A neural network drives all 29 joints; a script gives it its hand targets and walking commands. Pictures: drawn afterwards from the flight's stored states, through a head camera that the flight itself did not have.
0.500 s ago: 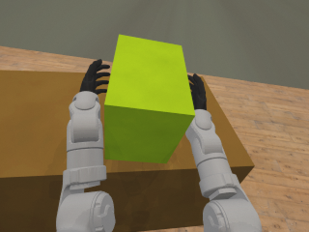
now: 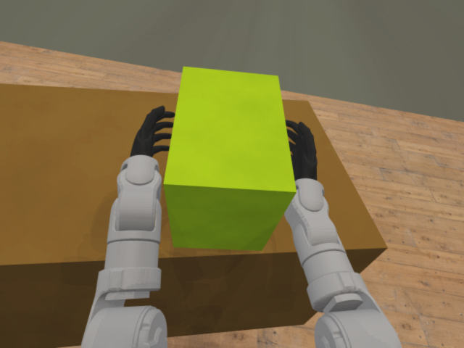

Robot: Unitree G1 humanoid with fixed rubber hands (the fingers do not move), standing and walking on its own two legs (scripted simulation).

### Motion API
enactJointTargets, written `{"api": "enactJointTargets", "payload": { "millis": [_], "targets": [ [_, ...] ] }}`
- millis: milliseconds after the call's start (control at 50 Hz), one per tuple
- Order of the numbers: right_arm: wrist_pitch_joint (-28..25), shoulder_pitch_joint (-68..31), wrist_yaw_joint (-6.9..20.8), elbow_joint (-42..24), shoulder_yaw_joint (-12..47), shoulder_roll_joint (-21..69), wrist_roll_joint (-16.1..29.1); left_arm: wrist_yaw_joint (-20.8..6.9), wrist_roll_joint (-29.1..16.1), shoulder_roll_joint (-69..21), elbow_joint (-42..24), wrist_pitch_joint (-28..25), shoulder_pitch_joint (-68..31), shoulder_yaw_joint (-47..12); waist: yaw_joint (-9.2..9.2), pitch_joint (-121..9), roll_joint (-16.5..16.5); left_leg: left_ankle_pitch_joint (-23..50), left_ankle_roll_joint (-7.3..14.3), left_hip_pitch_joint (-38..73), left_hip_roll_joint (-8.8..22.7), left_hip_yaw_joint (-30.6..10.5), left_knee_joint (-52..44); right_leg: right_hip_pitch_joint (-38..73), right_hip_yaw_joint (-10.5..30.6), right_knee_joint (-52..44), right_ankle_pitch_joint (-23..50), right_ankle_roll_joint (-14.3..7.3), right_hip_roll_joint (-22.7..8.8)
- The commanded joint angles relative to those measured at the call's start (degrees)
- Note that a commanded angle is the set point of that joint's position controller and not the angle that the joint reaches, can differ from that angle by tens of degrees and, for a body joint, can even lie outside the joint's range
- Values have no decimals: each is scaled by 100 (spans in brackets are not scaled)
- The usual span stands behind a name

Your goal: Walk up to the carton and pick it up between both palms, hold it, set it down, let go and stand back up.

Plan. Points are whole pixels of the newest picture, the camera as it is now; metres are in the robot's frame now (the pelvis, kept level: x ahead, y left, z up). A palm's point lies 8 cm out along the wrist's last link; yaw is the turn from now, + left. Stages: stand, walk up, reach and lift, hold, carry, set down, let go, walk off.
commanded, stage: set down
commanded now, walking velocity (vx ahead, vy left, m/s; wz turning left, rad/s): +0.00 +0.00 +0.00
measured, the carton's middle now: (224, 163) +0.41 -0.01 +0.11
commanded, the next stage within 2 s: none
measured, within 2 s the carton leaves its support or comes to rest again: neither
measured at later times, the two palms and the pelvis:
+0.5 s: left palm (152, 159) +0.40 +0.12 +0.13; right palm (301, 175) +0.37 -0.15 +0.13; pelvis +0.00 +0.00 +0.00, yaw -1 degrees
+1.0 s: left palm (155, 160) +0.43 +0.12 +0.10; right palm (295, 173) +0.40 -0.15 +0.11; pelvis +0.02 +0.00 +0.00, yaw -2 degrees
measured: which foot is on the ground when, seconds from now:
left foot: down 0.00-1.00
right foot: down 0.00-1.00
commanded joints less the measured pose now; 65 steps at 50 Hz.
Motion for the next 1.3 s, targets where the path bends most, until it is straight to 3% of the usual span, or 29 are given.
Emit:
{"api": "enactJointTargets", "payload": {
  "millis": [0,120,280,440,620,840,1040,1280],
  "targets": [
    [-343,-3898,677,-1223,1767,1937,-148,-757,-579,-2624,-225,-314,-2744,-2293,15,-2835,784,2198,-245,419,-76,398,-144,857,-348,155,1958,195,82],
    [-506,-4111,755,-1076,1545,2052,-336,-655,-750,-2845,-49,-683,-3235,-2461,-75,-3286,801,2722,-379,804,-19,368,8,553,-408,122,1958,164,164],
    [-491,-4139,894,-217,835,2074,-835,-702,-553,-2759,1065,-909,-3327,-1826,15,-2795,620,1531,-250,316,-34,499,-350,466,-382,-14,1282,196,94],
    [-694,-4533,1089,225,490,2378,-1144,-540,-542,-2876,1508,-1500,-4094,-1603,162,-3506,781,1897,-338,295,-42,586,-280,576,-340,106,1693,192,101],
    [-613,-4352,1164,798,118,2589,-1510,-577,-322,-2641,2153,-1727,-4089,-912,295,-3310,578,1355,-164,-420,-104,728,-524,1144,-154,217,2093,295,4],
    [-733,-4197,1188,969,-35,2832,-1805,-538,-368,-2738,2297,-2091,-4287,-962,182,-3745,627,2158,-287,-333,-73,716,-317,1258,-160,400,2996,303,47],
    [-794,-4167,1263,1044,-182,2825,-1916,-450,-373,-2820,2434,-2194,-4288,-980,184,-4036,801,2814,-401,-138,-5,665,-100,881,-214,421,3042,207,107],
    [-753,-4120,1399,1176,-520,2927,-2229,-409,-274,-2688,2856,-2349,-4357,-616,246,-4189,759,2593,-325,-477,16,705,-152,881,-154,507,3091,203,44]
  ]
}}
